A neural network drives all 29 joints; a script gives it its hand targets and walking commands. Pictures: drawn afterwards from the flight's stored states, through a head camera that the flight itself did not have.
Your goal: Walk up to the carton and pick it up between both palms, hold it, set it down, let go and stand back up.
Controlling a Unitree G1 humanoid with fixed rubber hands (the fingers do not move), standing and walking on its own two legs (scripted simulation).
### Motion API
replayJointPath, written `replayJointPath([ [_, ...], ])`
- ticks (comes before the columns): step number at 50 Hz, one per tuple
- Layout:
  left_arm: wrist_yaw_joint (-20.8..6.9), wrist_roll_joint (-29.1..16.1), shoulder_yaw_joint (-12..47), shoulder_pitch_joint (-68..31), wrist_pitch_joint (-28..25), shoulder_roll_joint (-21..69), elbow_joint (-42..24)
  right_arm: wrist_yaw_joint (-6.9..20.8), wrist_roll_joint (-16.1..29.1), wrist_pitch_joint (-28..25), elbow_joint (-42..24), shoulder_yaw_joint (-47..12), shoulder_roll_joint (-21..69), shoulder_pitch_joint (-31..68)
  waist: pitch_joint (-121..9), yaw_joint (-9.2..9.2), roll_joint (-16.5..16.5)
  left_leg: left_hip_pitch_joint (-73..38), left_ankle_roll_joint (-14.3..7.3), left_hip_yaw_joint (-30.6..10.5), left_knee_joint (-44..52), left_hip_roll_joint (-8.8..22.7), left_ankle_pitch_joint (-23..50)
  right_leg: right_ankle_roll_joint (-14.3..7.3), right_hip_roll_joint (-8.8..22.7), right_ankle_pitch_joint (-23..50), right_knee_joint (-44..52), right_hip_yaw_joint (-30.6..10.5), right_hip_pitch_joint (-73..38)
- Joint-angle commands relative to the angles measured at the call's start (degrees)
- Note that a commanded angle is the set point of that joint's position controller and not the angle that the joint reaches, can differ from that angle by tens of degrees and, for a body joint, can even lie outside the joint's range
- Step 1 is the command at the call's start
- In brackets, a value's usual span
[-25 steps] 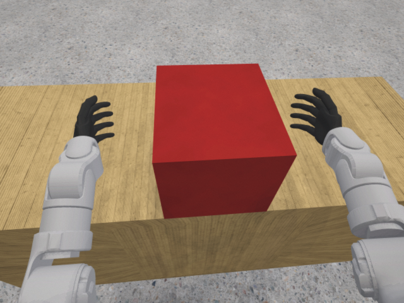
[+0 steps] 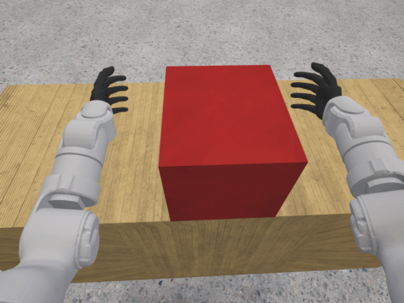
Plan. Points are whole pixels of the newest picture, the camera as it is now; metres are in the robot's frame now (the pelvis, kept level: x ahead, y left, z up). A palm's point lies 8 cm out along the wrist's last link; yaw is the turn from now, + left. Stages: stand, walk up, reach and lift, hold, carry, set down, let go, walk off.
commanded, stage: reach and lift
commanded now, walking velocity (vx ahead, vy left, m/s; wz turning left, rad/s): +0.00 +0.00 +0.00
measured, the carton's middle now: (220, 142) +0.49 +0.06 +0.00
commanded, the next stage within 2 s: none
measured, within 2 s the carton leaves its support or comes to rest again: neither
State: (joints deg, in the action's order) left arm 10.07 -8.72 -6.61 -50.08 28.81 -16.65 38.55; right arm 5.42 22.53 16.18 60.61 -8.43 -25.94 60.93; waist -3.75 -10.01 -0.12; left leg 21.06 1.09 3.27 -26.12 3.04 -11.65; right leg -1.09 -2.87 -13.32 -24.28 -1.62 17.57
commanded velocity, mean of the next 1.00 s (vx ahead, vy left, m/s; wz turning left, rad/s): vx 0.00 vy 0.00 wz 0.00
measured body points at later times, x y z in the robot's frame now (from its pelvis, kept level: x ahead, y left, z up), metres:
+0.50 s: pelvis -0.01 +0.00 +0.00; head +0.04 +0.00 +0.44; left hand +0.37 +0.30 +0.07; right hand +0.48 -0.15 +0.10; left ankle +0.01 +0.13 -0.74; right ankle -0.02 -0.11 -0.74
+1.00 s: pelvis +0.01 +0.00 -0.01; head +0.11 -0.01 +0.43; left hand +0.41 +0.27 +0.04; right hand +0.51 -0.14 +0.05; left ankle +0.01 +0.13 -0.74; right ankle -0.02 -0.11 -0.74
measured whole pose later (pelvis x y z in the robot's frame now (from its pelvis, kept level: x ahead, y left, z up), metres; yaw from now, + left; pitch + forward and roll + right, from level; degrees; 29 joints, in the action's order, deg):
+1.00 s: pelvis +0.01 +0.00 -0.01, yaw +0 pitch +24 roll -1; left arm 4.8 -15.7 -3.6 -46.4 -10.0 -11.4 64.0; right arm 4.5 24.2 -11.7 74.9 -13.6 -25.0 56.5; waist -13.9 -12.2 -0.1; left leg 41.1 1.0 3.3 -26.3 2.9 -9.2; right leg -1.0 -2.7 -11.5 -25.0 -1.5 37.7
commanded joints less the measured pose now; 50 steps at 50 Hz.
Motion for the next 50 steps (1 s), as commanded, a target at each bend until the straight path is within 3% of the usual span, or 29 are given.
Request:
replayJointPath([
  [1, -1.53, -3.20, -4.21, -24.29, -6.40, -12.28, -9.77, -0.99, 6.10, -7.60, -11.82, 1.13, -14.19, 27.36, -42.51, -1.98, -0.22, -9.97, 3.52, -0.36, -1.93, -2.62, 37.38, 2.88, -0.20, 42.13, -1.44, 2.61, -13.49],
  [3, -2.18, -1.58, -3.49, -23.64, -7.83, -11.39, -8.03, -1.53, 5.09, -8.85, -7.75, 2.11, -13.54, 24.54, -40.91, 0.05, -0.89, -8.97, 3.41, -0.13, -1.59, -2.85, 33.48, 3.39, -0.05, 40.46, -1.41, 2.80, -12.06],
  [7, -3.60, -2.82, -1.59, -20.93, -11.33, -9.41, -4.18, -1.17, 3.82, -10.79, -4.21, 2.52, -11.70, 22.72, -37.21, 0.70, -0.14, -8.86, 3.00, -0.31, -1.99, -2.52, 32.41, 2.75, 0.14, 33.81, -0.27, 2.81, -9.31],
  [8, -3.48, -2.54, -1.55, -20.15, -12.35, -9.39, -1.57, -0.65, 5.04, -10.93, -3.32, 0.87, -11.41, 23.04, -36.19, -1.76, -0.44, -9.39, 3.03, -0.40, -2.22, -2.24, 32.41, 2.66, 0.05, 31.85, -0.10, 2.48, -6.99],
  [10, -3.18, -3.81, 0.48, -23.66, -17.09, -7.62, -5.92, -0.25, 2.48, -14.50, -6.53, 4.04, -10.73, 23.86, -41.77, -0.03, -2.52, -10.48, 3.60, -0.60, -3.40, -2.09, 33.08, 2.15, -0.31, 27.51, -0.32, 3.52, -3.57],
  [11, -3.24, -3.32, 1.62, -21.69, -18.24, -6.02, -2.21, -0.01, 2.19, -15.03, -1.24, 3.38, -9.38, 21.27, -37.30, 0.43, -3.73, -10.16, 3.88, -0.38, -3.66, -2.23, 33.02, 1.70, 0.14, 25.23, 0.50, 3.65, -1.54],
  [12, -2.80, -4.43, 1.18, -24.18, -20.22, -7.58, -2.57, 0.12, 2.90, -16.62, -5.49, 3.01, -10.16, 24.64, -41.05, -1.75, -3.28, -9.56, 3.76, -0.58, -3.56, -1.89, 33.11, 1.80, -0.26, 25.10, -0.13, 3.46, -0.50],
  [13, -2.90, -5.73, 2.01, -25.32, -22.14, -7.35, -0.46, 0.05, 2.92, -17.54, -6.66, 1.97, -8.43, 25.57, -42.35, -2.15, -0.34, -8.62, 2.94, -0.04, -3.83, -2.19, 31.90, 2.31, 0.38, 26.55, -0.52, 3.06, -1.65],
  [14, -3.25, -5.86, 1.39, -23.85, -23.88, -8.43, 0.72, 0.06, 3.56, -18.72, -6.20, 0.89, -9.31, 24.96, -42.38, -2.54, 2.29, -6.32, 2.81, 0.44, -4.47, -2.33, 32.08, 2.97, 0.42, 31.36, -2.24, 2.63, -4.18],
  [16, -3.62, -6.74, 2.42, -24.21, -27.29, -8.56, 8.97, 0.63, 4.78, -19.55, -1.58, -2.19, -7.68, 24.65, -39.58, -4.28, 3.51, -2.24, 2.08, 0.88, -3.72, -1.92, 27.55, 3.05, 1.35, 27.88, -2.73, 1.91, -4.04],
  [17, -3.87, -6.33, 3.53, -23.46, -28.16, -7.82, 11.89, 0.65, 4.22, -19.84, 0.81, -1.92, -7.92, 23.38, -37.68, -2.62, 4.42, -2.87, 1.93, 0.80, -2.99, -1.64, 25.52, 3.37, 1.22, 25.77, -2.14, 2.35, -3.09],
  [18, -3.39, -7.95, 5.35, -25.91, -30.14, -6.73, 8.49, 0.91, 5.29, -21.46, -1.26, -1.41, -7.85, 24.67, -41.01, -2.71, 0.42, -3.12, 2.58, 0.47, -2.48, -1.38, 24.77, 2.87, 1.20, 22.17, -2.29, 2.96, -1.23],
  [19, -3.21, -7.57, 4.56, -27.01, -31.67, -8.26, 11.84, 0.73, 4.85, -21.79, -0.76, -1.80, -7.55, 25.62, -42.15, -3.83, 1.47, -1.28, 2.16, 0.66, -2.33, -1.40, 22.46, 2.52, 1.02, 19.98, -2.11, 2.83, 0.08],
  [20, -2.95, -8.90, 5.90, -28.47, -32.76, -8.53, 13.74, 0.47, 4.85, -22.11, 1.19, -1.05, -8.91, 26.57, -40.13, -2.64, 1.83, -0.88, 1.96, 0.43, -2.46, -1.21, 20.05, 2.49, 1.26, 16.37, -2.39, 2.63, 2.15],
  [21, -2.64, -10.23, 6.06, -28.40, -33.68, -7.42, 15.11, 0.67, 6.08, -22.73, 2.13, -2.10, -8.53, 26.00, -40.40, -3.39, 3.27, -0.43, 2.00, 0.45, -3.09, -1.12, 20.81, 2.73, 1.12, 16.43, -3.39, 2.71, 2.89],
  [23, -3.02, -11.47, 7.72, -30.97, -36.47, -7.19, 16.87, 0.66, 5.71, -23.85, 5.11, -1.61, -7.59, 25.93, -43.71, -2.13, 2.68, 1.11, 2.06, 0.44, -3.70, -0.84, 19.40, 2.54, 1.40, 14.43, -4.22, 2.93, 5.19],
  [26, -2.96, -13.40, 10.95, -29.73, -39.02, -5.02, 21.52, 1.32, 5.70, -25.33, 6.64, -2.30, -7.43, 25.82, -44.20, -2.39, 2.10, -1.34, 2.35, -0.06, -4.47, -0.27, 20.83, 2.54, 1.13, 11.78, -4.44, 4.21, 11.91],
  [28, -3.23, -13.88, 10.74, -29.85, -40.76, -6.07, 23.42, 0.78, 4.74, -26.67, 6.41, -1.40, -7.96, 26.06, -48.56, -1.45, 3.25, -2.26, 2.71, -0.22, -6.36, 0.14, 22.77, 2.16, 0.90, 13.23, -4.58, 4.33, 13.57],
  [29, -3.47, -14.22, 9.40, -27.99, -41.66, -6.89, 24.39, 0.89, 6.01, -27.42, 6.58, -3.43, -8.17, 25.20, -50.13, -3.08, 3.95, -2.49, 3.03, -0.15, -6.70, -0.21, 25.42, 2.40, 0.97, 16.13, -5.30, 4.33, 10.94],
  [31, -4.14, -13.28, 8.59, -28.09, -42.47, -6.00, 21.13, 0.52, 5.55, -28.40, 7.52, -3.13, -7.37, 24.66, -53.02, -1.57, 5.27, -2.32, 2.79, 0.29, -7.51, -0.82, 30.58, 3.44, 0.64, 23.11, -6.12, 4.00, 7.29],
  [33, -4.85, -12.25, 6.13, -25.63, -43.24, -6.25, 19.22, 0.04, 6.57, -29.87, 5.96, -4.04, -7.75, 23.45, -55.84, -3.01, 4.85, -1.10, 3.36, 0.05, -7.98, -0.76, 35.91, 4.19, 1.04, 30.03, -7.09, 3.46, 4.82],
  [35, -5.26, -10.68, 5.63, -24.72, -43.11, -5.43, 20.03, -0.17, 6.04, -30.97, 5.25, -3.73, -7.85, 25.03, -54.63, -2.19, 6.23, 1.21, 3.21, 0.43, -7.68, -1.00, 34.49, 4.65, 1.03, 31.13, -7.53, 3.18, 3.92],
  [36, -6.02, -10.16, 4.84, -22.89, -43.20, -5.86, 20.93, -0.28, 6.58, -30.15, 5.88, -5.64, -6.81, 22.72, -52.61, -3.14, 7.52, 2.41, 2.44, 0.52, -7.47, -0.90, 34.52, 5.29, 1.74, 34.68, -7.42, 2.28, 2.63],
  [38, -6.02, -8.14, 3.91, -24.87, -43.63, -6.05, 17.08, -1.18, 5.39, -32.19, 4.58, -3.08, -7.49, 23.54, -56.38, -1.32, 5.04, 4.92, 3.29, 0.65, -7.92, -1.63, 36.56, 5.36, 1.83, 38.88, -8.67, 2.38, -1.53],
  [39, -6.30, -7.63, 3.05, -21.81, -43.68, -4.92, 15.83, -1.31, 5.53, -32.81, 2.84, -3.83, -5.92, 22.75, -55.47, -1.84, 5.88, 4.68, 3.19, 0.96, -7.69, -1.85, 38.22, 5.83, 1.82, 42.01, -8.15, 2.15, -2.98],
  [41, -5.88, -6.34, 1.54, -22.43, -43.72, -4.74, 12.46, -1.69, 5.59, -33.82, -0.79, -3.33, -6.03, 24.12, -60.05, -2.17, 7.19, 3.28, 3.10, 0.55, -8.63, -1.42, 40.34, 5.33, 1.22, 43.22, -8.24, 2.26, -2.42],
  [42, -6.13, -3.97, 1.07, -19.41, -43.30, -3.62, 12.24, -1.65, 5.11, -33.62, 1.46, -4.21, -4.67, 21.49, -56.54, -2.48, 4.67, 2.57, 3.59, 0.37, -7.87, -1.26, 40.16, 5.36, 0.99, 42.61, -8.40, 2.35, -2.33],
  [43, -6.31, -4.83, 1.27, -19.88, -43.37, -2.94, 12.58, -1.47, 5.65, -33.11, 0.21, -5.03, -3.29, 23.02, -56.89, -3.48, 6.37, 4.18, 3.22, 0.69, -6.99, -1.43, 38.71, 5.34, 1.55, 41.89, -7.89, 2.16, -4.25],
  [50, -6.35, 0.79, -1.71, -19.38, -43.29, -0.44, 11.95, -2.47, 0.02, -32.54, -0.51, -0.73, 1.05, 21.07, -54.93, -1.10, 6.63, 6.29, 1.84, 1.43, -6.02, -2.19, 34.51, 5.81, 1.83, 42.55, -6.86, 1.41, -6.33],
])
